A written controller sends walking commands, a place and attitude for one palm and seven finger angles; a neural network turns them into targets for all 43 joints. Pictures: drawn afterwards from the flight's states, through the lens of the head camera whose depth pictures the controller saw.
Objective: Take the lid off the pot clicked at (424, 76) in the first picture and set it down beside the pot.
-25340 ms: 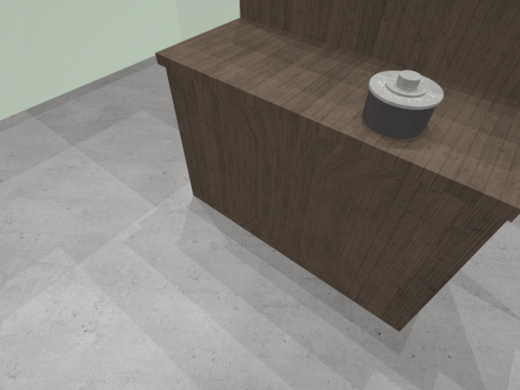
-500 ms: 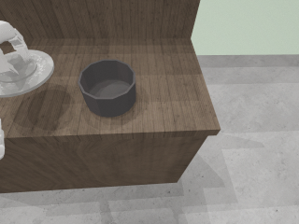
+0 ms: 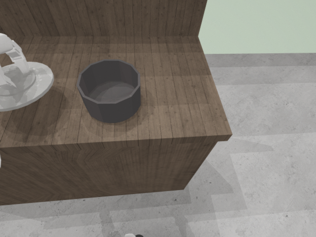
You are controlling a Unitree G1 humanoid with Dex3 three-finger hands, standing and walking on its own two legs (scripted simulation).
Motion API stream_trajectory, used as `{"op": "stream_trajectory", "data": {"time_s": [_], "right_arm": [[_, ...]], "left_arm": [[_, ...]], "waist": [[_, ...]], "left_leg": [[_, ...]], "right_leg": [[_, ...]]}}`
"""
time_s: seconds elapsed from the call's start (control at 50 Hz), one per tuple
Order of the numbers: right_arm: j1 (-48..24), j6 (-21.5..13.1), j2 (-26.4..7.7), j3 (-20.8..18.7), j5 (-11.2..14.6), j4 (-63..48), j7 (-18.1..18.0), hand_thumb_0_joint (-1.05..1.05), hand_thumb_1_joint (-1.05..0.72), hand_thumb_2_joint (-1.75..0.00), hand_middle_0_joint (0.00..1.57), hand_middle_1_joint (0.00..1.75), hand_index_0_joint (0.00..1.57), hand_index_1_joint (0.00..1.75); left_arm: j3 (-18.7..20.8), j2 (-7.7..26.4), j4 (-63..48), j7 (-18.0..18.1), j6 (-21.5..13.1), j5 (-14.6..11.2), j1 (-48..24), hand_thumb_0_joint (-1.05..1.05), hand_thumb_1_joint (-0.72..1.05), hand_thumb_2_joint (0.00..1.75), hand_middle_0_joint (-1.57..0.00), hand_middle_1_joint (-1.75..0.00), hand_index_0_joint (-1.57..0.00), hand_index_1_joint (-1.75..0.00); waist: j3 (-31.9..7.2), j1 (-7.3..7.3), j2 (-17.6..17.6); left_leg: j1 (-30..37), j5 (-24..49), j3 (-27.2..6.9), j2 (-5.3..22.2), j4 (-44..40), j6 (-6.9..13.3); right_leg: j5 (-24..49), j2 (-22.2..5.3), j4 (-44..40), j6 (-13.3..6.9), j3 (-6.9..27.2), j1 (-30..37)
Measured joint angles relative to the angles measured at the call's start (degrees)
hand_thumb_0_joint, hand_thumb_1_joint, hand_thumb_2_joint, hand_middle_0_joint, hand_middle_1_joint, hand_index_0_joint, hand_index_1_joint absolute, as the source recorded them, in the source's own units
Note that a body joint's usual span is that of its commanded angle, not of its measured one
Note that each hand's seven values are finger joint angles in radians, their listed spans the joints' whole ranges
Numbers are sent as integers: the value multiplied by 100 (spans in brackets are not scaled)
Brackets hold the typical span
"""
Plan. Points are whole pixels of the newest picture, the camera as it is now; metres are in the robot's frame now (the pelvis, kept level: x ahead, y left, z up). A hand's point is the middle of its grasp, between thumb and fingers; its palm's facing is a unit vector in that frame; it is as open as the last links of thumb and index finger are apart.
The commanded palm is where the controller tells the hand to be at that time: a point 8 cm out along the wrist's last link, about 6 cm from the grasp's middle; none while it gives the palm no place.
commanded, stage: lower the lid onto the table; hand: left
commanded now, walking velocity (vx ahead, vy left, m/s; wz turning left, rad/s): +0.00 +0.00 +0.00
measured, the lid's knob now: (9, 75) +0.48 +0.34 +0.12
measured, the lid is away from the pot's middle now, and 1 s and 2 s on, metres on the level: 0.23 0.23 0.25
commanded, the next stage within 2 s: open the fingers wide in 1.00 s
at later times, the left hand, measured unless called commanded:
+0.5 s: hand (11, 86) +0.46 +0.33 +0.11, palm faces -0.50 -0.14 -0.86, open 8.0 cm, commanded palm +0.51 +0.33 +0.19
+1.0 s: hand (17, 91) +0.46 +0.33 +0.08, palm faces -0.50 -0.16 -0.85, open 8.0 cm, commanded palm +0.51 +0.34 +0.16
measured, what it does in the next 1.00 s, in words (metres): stands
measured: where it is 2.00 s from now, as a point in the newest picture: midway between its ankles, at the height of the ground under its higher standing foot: outside the picture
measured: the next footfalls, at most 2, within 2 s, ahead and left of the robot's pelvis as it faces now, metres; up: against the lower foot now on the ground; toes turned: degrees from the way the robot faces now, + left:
none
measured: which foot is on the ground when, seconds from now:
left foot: down 0.00-1.00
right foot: down 0.00-1.00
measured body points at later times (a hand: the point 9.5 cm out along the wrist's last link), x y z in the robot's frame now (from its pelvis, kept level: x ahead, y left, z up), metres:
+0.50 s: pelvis -0.01 +0.02 -0.01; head +0.08 +0.04 +0.43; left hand +0.48 +0.34 +0.16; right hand +0.02 -0.27 -0.12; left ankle +0.03 +0.06 -0.73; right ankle -0.04 -0.14 -0.73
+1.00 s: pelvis +0.00 +0.02 -0.01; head +0.08 +0.05 +0.43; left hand +0.49 +0.34 +0.13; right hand -0.01 -0.27 -0.12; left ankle +0.03 +0.06 -0.73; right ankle -0.04 -0.14 -0.73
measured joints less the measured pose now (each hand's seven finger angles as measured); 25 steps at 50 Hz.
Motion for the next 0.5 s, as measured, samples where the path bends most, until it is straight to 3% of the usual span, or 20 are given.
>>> {"op": "stream_trajectory", "data": {"time_s": [0.1,0.24,0.5], "right_arm": [[23,28,17,-2,-23,-82,2,1,-91,-90,20,30,20,30],[61,50,62,-10,-38,-39,-4,1,-91,-90,20,30,20,30],[129,-64,34,-9,-59,12,-101,1,-91,-90,20,30,20,30]], "left_arm": [[73,-14,-101,39,-62,109,121,1,18,76,-63,-93,-64,-95],[-62,-139,-66,80,-104,60,82,1,18,76,-63,-93,-64,-95],[-236,-268,104,190,-237,125,73,1,19,76,-63,-93,-64,-95]], "waist": [[8,11,34],[-42,73,43],[-74,11,0]], "left_leg": [[-105,-8,13,-8,51,22],[-228,-13,-5,-43,119,59],[-452,-86,17,-38,329,102]], "right_leg": [[-4,-9,47,-5,10,-104],[-30,-40,123,13,-16,-216],[-96,-35,327,-35,2,-440]]}}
